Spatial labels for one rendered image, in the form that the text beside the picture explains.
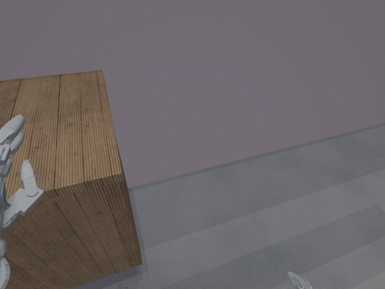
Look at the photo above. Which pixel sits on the left robot hand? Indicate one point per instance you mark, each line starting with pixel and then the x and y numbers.
pixel 11 138

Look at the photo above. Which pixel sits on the counter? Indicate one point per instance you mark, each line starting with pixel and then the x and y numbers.
pixel 82 229

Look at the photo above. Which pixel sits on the right robot hand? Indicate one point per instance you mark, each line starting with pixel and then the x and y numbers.
pixel 297 281

